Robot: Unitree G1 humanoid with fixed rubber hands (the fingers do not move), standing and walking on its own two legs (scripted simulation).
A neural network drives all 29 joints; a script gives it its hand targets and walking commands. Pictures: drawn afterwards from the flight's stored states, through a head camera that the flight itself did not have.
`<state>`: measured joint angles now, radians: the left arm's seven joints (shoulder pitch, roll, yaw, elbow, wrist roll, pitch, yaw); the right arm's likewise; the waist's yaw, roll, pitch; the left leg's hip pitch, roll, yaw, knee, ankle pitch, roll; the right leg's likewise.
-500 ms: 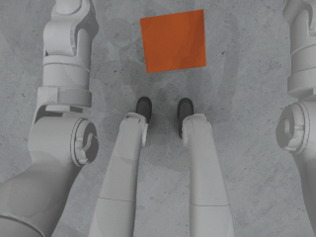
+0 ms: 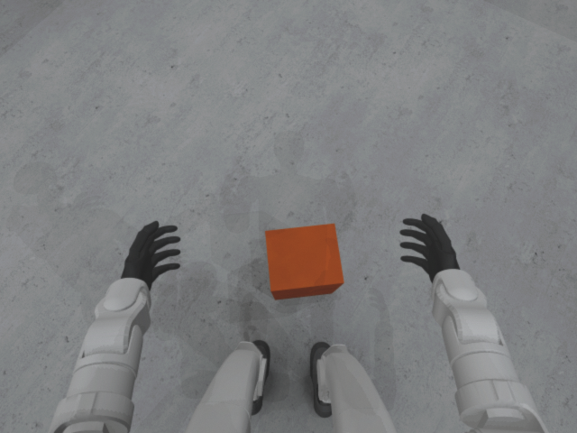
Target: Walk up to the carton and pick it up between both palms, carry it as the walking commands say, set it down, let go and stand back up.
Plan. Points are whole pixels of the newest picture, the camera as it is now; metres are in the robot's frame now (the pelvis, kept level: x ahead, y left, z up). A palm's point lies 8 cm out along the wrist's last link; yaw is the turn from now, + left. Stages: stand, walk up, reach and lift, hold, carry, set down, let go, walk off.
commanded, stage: let go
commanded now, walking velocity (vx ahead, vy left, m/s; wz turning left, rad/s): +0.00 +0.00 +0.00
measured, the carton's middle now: (301, 265) +0.41 -0.02 -0.59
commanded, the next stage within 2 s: stand in 0.82 s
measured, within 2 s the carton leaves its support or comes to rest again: neither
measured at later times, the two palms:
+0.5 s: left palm (98, 347) +0.20 +0.24 -0.03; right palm (485, 345) +0.22 -0.24 -0.04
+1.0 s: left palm (78, 368) +0.18 +0.27 -0.05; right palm (505, 348) +0.22 -0.25 -0.03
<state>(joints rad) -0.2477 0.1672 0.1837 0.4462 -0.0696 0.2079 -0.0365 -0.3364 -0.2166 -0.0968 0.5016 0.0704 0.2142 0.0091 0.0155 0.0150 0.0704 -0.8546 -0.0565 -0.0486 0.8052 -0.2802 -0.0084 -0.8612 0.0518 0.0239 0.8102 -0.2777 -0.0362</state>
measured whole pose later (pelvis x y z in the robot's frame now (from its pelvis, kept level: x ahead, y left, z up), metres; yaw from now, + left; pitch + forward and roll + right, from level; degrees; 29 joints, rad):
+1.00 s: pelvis +0.05 +0.00 +0.04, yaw +0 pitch +1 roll +0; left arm 0.23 0.25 0.11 0.61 -0.06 0.09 -0.01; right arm 0.19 -0.23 -0.10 0.55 0.05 0.08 0.05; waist 0.02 -0.02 -0.02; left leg -0.28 -0.06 -0.06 0.55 -0.29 0.00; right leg -0.28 0.04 0.02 0.56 -0.29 -0.03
